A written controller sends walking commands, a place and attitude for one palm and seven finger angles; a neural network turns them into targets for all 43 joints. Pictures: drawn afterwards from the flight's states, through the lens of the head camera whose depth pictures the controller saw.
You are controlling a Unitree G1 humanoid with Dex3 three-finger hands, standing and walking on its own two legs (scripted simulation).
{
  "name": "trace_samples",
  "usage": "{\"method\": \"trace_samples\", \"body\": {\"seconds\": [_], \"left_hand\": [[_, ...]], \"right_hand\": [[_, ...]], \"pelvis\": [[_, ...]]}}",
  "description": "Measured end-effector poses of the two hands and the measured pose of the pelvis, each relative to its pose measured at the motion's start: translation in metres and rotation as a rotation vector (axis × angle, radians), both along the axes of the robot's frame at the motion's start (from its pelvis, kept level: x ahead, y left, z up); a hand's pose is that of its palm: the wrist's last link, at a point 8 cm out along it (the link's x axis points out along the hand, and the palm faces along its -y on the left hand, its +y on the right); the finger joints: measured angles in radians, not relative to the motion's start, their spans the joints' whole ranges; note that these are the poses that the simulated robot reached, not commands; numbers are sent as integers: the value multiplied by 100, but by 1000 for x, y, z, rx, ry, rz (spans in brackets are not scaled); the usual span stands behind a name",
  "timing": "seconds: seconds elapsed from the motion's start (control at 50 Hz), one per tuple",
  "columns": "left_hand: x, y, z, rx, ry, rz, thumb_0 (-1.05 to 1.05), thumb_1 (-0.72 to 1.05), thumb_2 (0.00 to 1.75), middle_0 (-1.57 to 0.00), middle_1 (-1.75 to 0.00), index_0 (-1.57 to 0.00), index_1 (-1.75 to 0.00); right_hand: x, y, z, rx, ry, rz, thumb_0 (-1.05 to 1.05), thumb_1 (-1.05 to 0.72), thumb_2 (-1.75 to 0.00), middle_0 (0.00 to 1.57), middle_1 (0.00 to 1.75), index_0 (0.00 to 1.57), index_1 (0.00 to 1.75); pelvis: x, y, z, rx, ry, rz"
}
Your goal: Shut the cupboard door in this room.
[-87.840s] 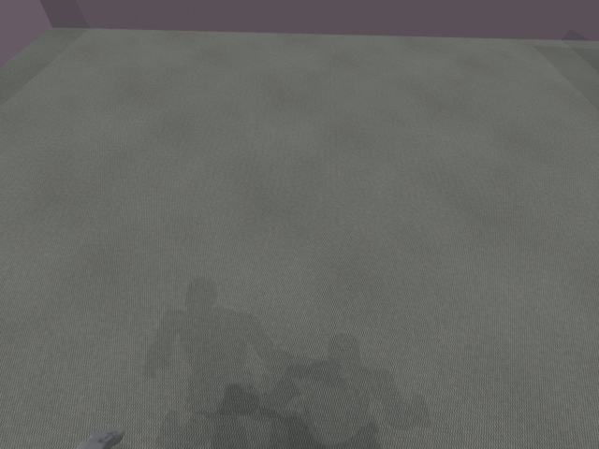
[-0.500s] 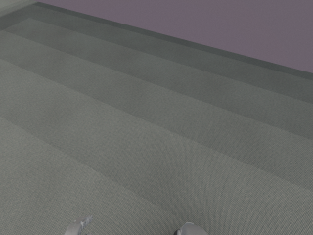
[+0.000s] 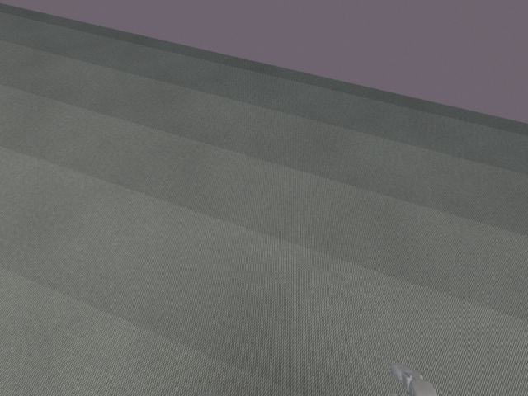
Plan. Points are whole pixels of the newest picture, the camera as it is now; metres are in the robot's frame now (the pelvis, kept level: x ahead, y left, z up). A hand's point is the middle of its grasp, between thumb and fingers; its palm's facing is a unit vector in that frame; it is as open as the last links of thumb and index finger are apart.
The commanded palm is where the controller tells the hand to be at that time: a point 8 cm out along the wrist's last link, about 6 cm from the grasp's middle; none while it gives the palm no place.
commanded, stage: turn to face it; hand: left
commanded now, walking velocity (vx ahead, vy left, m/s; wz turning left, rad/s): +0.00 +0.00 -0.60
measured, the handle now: out of the picture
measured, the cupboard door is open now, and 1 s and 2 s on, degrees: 19 19 19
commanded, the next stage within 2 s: none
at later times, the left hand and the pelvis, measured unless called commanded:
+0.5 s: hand (187, 336) +0.23 +0.17 -0.16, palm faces -0.34 -0.90 -0.26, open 7.4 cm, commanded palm none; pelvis +0.03 +0.01 -0.02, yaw -20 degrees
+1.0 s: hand (191, 320) +0.26 +0.17 -0.17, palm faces -0.55 -0.82 -0.18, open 7.4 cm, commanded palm none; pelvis +0.07 +0.05 +0.00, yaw -37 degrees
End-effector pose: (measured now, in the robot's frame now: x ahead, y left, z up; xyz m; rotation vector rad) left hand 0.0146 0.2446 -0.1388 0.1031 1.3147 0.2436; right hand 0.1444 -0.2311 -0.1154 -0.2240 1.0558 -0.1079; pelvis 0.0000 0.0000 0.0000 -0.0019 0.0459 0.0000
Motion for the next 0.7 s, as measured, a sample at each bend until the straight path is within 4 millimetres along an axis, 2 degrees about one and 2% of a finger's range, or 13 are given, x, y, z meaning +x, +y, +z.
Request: {"method": "trace_samples", "body": {"seconds": [0.04,0.1,0.2,0.28,0.38,0.48,0.52,0.56,0.6,0.7], "left_hand": [[9,12,-8,-10,-2,-18,0,91,90,-20,-30,-20,-30],[30,27,-10,-17,-6,-68,0,91,90,-20,-30,-20,-30],[72,45,-2,-15,-39,-161,0,91,90,-19,-30,-20,-30],[109,46,2,-9,-61,-245,0,91,90,-19,-30,-20,-30],[161,24,6,-1,-103,-372,0,91,90,-19,-30,-19,-30],[211,-19,10,13,-180,-506,0,91,90,-19,-30,-19,-30],[225,-34,9,25,-229,-547,0,91,90,-19,-30,-20,-30],[228,-45,13,26,-241,-570,0,91,90,-19,-30,-20,-30],[227,-52,16,27,-231,-583,0,91,90,-19,-30,-20,-30],[223,-58,15,6,-172,-630,0,91,90,-20,-30,-20,-30]], "right_hand": [[2,5,3,-22,-33,-18,0,-91,-89,20,30,20,30],[-9,11,11,-49,-29,-41,0,-91,-89,20,30,20,30],[-44,11,19,-82,30,-121,0,-91,-89,20,30,20,30],[-79,7,16,-85,85,-213,1,-91,-89,20,30,20,30],[-134,-1,4,-67,172,-344,1,-91,-89,20,30,20,30],[-187,-11,-20,-24,257,-471,1,-91,-89,20,30,20,30],[-203,-16,-32,-6,290,-509,1,-91,-89,20,30,20,30],[-209,-18,-35,0,312,-537,1,-91,-89,20,30,20,30],[-207,-18,-32,7,303,-555,1,-91,-89,20,30,20,30],[-183,-14,-19,21,209,-578,1,-91,-89,20,30,20,30]], "pelvis": [[3,11,-5,-14,3,-23],[6,21,-2,-15,-15,-66],[14,31,6,-50,-30,-130],[19,34,7,-64,-36,-189],[24,30,3,-60,-41,-266],[30,14,-10,-40,-43,-337],[30,8,-19,-29,-42,-359],[30,7,-17,-34,-47,-373],[31,7,-13,-29,-49,-395],[36,11,-3,-11,-42,-452]]}}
